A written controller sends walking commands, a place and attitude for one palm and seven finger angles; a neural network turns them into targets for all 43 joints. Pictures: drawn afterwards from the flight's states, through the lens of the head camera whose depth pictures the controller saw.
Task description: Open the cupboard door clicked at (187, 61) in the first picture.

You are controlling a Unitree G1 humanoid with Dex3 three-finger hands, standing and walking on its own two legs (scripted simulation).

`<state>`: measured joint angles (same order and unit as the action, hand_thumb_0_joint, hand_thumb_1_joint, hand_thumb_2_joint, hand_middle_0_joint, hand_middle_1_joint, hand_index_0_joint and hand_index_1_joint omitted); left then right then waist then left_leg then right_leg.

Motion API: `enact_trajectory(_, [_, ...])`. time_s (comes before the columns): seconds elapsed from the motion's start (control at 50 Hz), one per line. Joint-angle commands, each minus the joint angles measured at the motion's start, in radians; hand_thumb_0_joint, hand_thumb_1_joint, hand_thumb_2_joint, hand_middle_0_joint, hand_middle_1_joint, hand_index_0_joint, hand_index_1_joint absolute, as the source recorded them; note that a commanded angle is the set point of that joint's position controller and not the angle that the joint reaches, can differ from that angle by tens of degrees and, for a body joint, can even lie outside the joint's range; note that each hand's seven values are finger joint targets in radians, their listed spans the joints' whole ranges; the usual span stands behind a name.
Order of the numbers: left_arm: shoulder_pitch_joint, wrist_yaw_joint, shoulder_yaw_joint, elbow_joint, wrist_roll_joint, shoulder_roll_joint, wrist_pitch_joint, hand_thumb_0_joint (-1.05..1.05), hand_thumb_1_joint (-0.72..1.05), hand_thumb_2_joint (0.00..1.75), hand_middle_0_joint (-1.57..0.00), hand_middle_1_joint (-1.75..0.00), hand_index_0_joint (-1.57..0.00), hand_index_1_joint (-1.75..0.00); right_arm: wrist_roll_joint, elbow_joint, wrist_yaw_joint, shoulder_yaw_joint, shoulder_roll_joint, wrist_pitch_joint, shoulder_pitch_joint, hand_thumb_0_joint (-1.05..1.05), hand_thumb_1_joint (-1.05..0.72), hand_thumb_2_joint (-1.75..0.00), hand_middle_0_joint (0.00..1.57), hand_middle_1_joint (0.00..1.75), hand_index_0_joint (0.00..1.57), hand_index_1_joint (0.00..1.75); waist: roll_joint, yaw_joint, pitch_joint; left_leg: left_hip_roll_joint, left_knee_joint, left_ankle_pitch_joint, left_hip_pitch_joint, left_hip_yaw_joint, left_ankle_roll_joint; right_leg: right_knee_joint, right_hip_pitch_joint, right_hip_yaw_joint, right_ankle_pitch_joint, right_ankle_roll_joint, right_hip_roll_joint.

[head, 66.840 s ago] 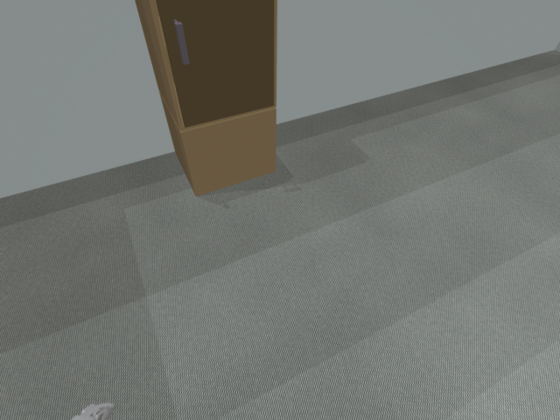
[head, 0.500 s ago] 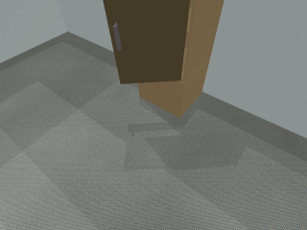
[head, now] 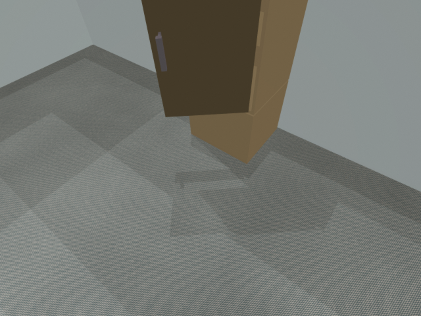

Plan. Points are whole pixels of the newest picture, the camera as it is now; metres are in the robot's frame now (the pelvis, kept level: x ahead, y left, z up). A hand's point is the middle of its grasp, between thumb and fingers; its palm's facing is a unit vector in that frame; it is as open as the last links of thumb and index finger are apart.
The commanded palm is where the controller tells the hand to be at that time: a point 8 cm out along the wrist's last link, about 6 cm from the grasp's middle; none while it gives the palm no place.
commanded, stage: look to check the result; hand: left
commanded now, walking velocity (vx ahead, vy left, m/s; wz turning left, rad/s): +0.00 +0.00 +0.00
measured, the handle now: (161, 51) +1.00 +0.23 -0.01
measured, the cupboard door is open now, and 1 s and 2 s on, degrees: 41 41 41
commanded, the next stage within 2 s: stand and wait in 0.28 s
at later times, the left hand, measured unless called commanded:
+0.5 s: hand out of the picture +0.03 +0.20 -0.17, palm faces -0.01 -0.96 -0.27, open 7.4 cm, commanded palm none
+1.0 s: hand out of the picture +0.04 +0.21 -0.16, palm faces -0.01 -0.96 -0.28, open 7.4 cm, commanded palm none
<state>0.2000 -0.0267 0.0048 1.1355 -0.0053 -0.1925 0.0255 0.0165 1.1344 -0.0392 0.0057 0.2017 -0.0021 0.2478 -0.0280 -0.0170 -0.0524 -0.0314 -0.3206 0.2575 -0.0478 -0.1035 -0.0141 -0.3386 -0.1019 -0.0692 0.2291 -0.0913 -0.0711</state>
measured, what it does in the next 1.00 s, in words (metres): stands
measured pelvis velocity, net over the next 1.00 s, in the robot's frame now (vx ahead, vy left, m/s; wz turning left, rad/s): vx -0.01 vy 0.00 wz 0.00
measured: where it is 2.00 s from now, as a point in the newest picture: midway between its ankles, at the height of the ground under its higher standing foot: outside the picture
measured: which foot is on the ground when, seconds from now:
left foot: down 0.00-1.00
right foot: down 0.00-1.00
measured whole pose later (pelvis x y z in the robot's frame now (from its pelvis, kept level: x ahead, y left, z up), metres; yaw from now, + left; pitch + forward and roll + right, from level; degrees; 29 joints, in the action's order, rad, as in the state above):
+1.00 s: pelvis -0.01 +0.00 +0.00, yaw +0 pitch -1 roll +0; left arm 0.17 -0.02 0.01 1.14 -0.01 -0.23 0.03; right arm 0.02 1.13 -0.03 0.00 0.24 0.00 0.23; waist -0.03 -0.02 -0.06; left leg -0.03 -0.31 0.24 -0.05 -0.10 -0.01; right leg -0.32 -0.10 -0.07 0.21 -0.09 -0.07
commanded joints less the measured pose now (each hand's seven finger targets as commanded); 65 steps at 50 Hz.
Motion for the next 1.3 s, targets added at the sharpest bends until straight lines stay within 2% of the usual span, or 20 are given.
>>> enact_trajectory(0.0, [0.030, -0.011, 0.028, -0.030, 0.003, -0.151, 0.013, 0.00, 0.90, 0.90, -0.20, -0.30, -0.20, -0.30, -0.001, -0.016, -0.008, -0.022, 0.126, 0.009, 0.071, 0.00, -0.90, -0.90, 0.20, 0.30, 0.20, 0.30, 0.012, -0.003, 0.022, -0.104, 0.032, -0.203, -0.017, 0.092, 0.033, 0.050, 0.011, 0.173, -0.381, 0.035, 0.186])
enact_trajectory(0.24, [0.018, -0.010, 0.031, -0.034, 0.000, -0.169, 0.015, 0.00, 0.90, 0.90, -0.20, -0.30, -0.20, -0.30, -0.002, -0.022, -0.006, -0.025, 0.141, 0.010, 0.059, 0.00, -0.90, -0.90, 0.20, 0.30, 0.20, 0.30, 0.015, -0.002, 0.025, -0.106, 0.036, -0.209, -0.009, 0.094, 0.032, 0.053, 0.006, 0.172, -0.375, 0.033, 0.185])
enact_trajectory(0.34, [0.012, -0.010, 0.031, -0.032, 0.001, -0.176, 0.013, 0.00, 0.90, 0.90, -0.20, -0.30, -0.20, -0.30, -0.003, -0.023, -0.004, -0.026, 0.146, 0.006, 0.055, 0.00, -0.90, -0.90, 0.20, 0.30, 0.20, 0.30, 0.031, -0.002, 0.005, -0.101, 0.037, -0.161, -0.024, 0.095, 0.032, 0.071, 0.000, 0.179, -0.341, 0.044, 0.188])
enact_trajectory(0.4, [0.005, -0.007, 0.030, -0.034, 0.003, -0.174, 0.013, 0.00, 0.90, 0.90, -0.20, -0.30, -0.20, -0.30, 0.000, -0.019, -0.003, -0.024, 0.148, 0.008, 0.053, 0.00, -0.90, -0.90, 0.20, 0.30, 0.20, 0.30, 0.007, -0.003, 0.005, -0.103, 0.047, -0.157, -0.029, 0.099, 0.031, 0.074, 0.003, 0.180, -0.306, 0.034, 0.187])
enact_trajectory(0.48, [0.006, -0.007, 0.031, -0.034, 0.003, -0.180, 0.015, 0.00, 0.90, 0.90, -0.20, -0.30, -0.20, -0.30, -0.001, -0.020, -0.003, -0.025, 0.153, 0.009, 0.052, 0.00, -0.90, -0.90, 0.20, 0.30, 0.20, 0.30, 0.023, -0.003, 0.030, -0.104, 0.041, -0.164, -0.018, 0.097, 0.032, 0.075, 0.014, 0.179, -0.322, 0.039, 0.189])
enact_trajectory(0.76, [-0.012, -0.006, 0.031, -0.034, 0.002, -0.194, 0.014, 0.00, 0.90, 0.90, -0.20, -0.30, -0.20, -0.30, -0.001, -0.021, -0.001, -0.026, 0.165, 0.007, 0.046, 0.00, -0.90, -0.90, 0.20, 0.30, 0.20, 0.30, 0.022, -0.004, 0.013, -0.107, 0.049, -0.146, -0.027, 0.100, 0.032, 0.082, 0.000, 0.178, -0.283, 0.038, 0.189])
enact_trajectory(0.78, [-0.014, -0.005, 0.033, -0.036, 0.002, -0.194, 0.014, 0.00, 0.90, 0.90, -0.20, -0.30, -0.20, -0.30, -0.001, -0.022, 0.000, -0.026, 0.165, 0.008, 0.042, 0.00, -0.90, -0.90, 0.20, 0.30, 0.20, 0.30, 0.010, -0.001, 0.012, -0.104, 0.047, -0.154, -0.031, 0.102, 0.032, 0.082, 0.005, 0.181, -0.295, 0.040, 0.190])
enact_trajectory(0.8, [-0.013, -0.005, 0.033, -0.035, 0.002, -0.197, 0.015, 0.00, 0.90, 0.90, -0.20, -0.30, -0.20, -0.30, 0.000, -0.022, -0.001, -0.027, 0.169, 0.009, 0.038, 0.00, -0.90, -0.90, 0.20, 0.30, 0.20, 0.30, 0.025, -0.003, 0.021, -0.106, 0.047, -0.156, -0.026, 0.101, 0.031, 0.080, 0.008, 0.181, -0.304, 0.039, 0.189])
enact_trajectory(0.94, [-0.022, -0.006, 0.035, -0.039, 0.000, -0.207, 0.017, 0.00, 0.90, 0.90, -0.20, -0.30, -0.20, -0.30, -0.003, -0.029, -0.002, -0.029, 0.182, 0.011, 0.029, 0.00, -0.90, -0.90, 0.20, 0.30, 0.20, 0.30, 0.026, -0.002, 0.052, -0.111, 0.040, -0.203, -0.009, 0.103, 0.032, 0.064, 0.022, 0.177, -0.363, 0.037, 0.189])
enact_trajectory(0.96, [-0.026, -0.006, 0.035, -0.039, 0.002, -0.205, 0.016, 0.00, 0.90, 0.90, -0.20, -0.30, -0.20, -0.30, -0.002, -0.028, -0.002, -0.029, 0.181, 0.011, 0.030, 0.00, -0.90, -0.90, 0.20, 0.30, 0.20, 0.30, 0.012, -0.003, 0.044, -0.113, 0.044, -0.200, -0.014, 0.102, 0.031, 0.065, 0.025, 0.172, -0.358, 0.035, 0.194])
enact_trajectory(1.02, [-0.026, -0.004, 0.032, -0.036, 0.002, -0.205, 0.015, 0.00, 0.90, 0.90, -0.20, -0.30, -0.20, -0.30, 0.000, -0.028, -0.001, -0.028, 0.185, 0.010, 0.018, 0.00, -0.90, -0.90, 0.20, 0.30, 0.20, 0.30, 0.022, -0.002, 0.021, -0.111, 0.050, -0.187, -0.017, 0.104, 0.031, 0.072, 0.005, 0.177, -0.335, 0.034, 0.192])
enact_trajectory(1.04, [-0.028, -0.005, 0.035, -0.039, 0.000, -0.211, 0.016, 0.00, 0.90, 0.90, -0.20, -0.30, -0.20, -0.30, -0.002, -0.031, -0.001, -0.030, 0.188, 0.011, 0.022, 0.00, -0.90, -0.90, 0.20, 0.30, 0.20, 0.30, 0.019, -0.002, 0.043, -0.112, 0.044, -0.199, -0.006, 0.103, 0.032, 0.068, 0.012, 0.175, -0.346, 0.035, 0.190])
enact_trajectory(1.28, [-0.048, -0.004, 0.036, -0.043, 0.001, -0.229, 0.017, 0.00, 0.90, 0.90, -0.20, -0.30, -0.20, -0.30, -0.001, -0.035, 0.001, -0.032, 0.205, 0.010, -0.003, 0.00, -0.90, -0.90, 0.20, 0.30, 0.20, 0.30, 0.022, -0.003, 0.044, -0.112, 0.047, -0.191, -0.006, 0.103, 0.031, 0.076, 0.021, 0.179, -0.358, 0.042, 0.197])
